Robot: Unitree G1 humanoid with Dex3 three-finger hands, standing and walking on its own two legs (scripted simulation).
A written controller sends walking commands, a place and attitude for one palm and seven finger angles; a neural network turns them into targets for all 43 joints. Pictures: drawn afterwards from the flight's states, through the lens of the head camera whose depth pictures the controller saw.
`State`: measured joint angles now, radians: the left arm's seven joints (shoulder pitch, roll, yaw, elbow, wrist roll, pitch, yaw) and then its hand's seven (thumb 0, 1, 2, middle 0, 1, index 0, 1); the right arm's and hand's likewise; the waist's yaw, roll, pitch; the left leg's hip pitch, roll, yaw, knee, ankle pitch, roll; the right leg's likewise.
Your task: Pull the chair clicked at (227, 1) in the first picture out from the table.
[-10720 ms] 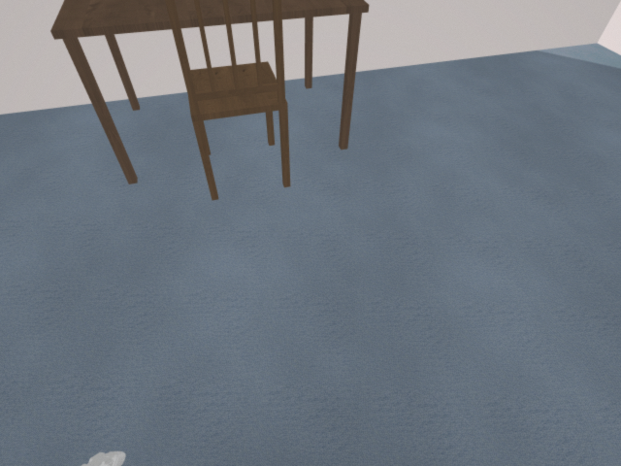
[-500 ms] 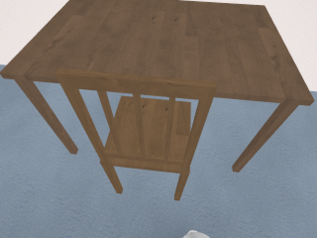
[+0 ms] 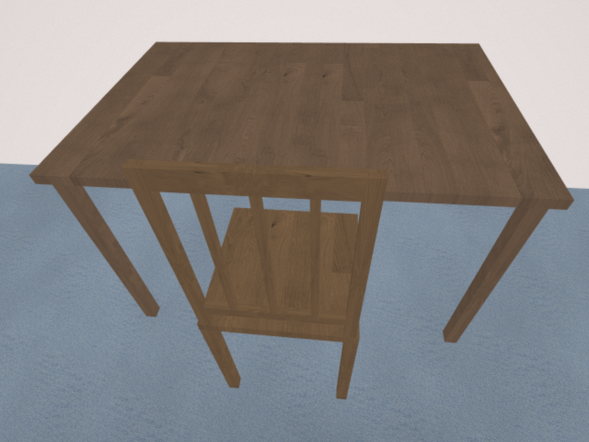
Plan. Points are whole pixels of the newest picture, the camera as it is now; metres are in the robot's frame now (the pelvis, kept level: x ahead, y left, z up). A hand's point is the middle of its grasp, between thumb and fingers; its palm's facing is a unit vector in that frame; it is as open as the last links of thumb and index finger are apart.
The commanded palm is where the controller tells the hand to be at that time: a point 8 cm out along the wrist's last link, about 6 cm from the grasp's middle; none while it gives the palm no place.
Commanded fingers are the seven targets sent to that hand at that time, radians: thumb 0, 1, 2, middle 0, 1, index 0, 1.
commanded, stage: come to a stop and stand still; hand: left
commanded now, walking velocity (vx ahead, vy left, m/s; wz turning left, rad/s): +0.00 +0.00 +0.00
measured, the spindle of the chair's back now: (266, 262) +0.43 +0.09 -0.05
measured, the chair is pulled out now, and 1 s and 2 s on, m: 0.00 0.00 0.00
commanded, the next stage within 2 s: look again from close up in 0.50 s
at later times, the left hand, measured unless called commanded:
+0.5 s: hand out of the picture +0.03 +0.16 -0.16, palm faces -0.01 -0.97 -0.25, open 7.3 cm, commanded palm none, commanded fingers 0.00 0.90 0.90 -0.20 -0.30 -0.20 -0.30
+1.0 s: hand out of the picture +0.00 +0.15 -0.16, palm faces +0.01 -0.98 -0.21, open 7.3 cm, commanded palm none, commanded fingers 0.00 0.90 0.90 -0.20 -0.30 -0.20 -0.30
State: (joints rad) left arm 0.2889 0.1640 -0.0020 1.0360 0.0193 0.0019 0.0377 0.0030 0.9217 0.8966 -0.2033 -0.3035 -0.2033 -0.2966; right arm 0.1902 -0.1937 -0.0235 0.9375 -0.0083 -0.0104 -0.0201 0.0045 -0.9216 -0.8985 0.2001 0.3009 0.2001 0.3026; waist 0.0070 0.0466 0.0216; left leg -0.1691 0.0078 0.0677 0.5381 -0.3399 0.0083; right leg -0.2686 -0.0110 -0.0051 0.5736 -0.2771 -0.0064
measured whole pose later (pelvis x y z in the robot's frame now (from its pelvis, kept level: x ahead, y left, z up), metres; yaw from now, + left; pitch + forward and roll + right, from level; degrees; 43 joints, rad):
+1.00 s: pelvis +0.00 -0.02 +0.01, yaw +0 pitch -1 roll +1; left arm 0.29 0.14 -0.02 1.12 0.01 -0.02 0.03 0.01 0.92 0.90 -0.20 -0.30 -0.20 -0.30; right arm 0.29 -0.15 0.01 1.13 -0.01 -0.03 -0.03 0.00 -0.91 -0.90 0.20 0.30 0.20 0.30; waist 0.00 0.02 0.03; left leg -0.10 0.03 0.07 0.39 -0.26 -0.03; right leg -0.22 0.02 -0.01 0.45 -0.22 -0.04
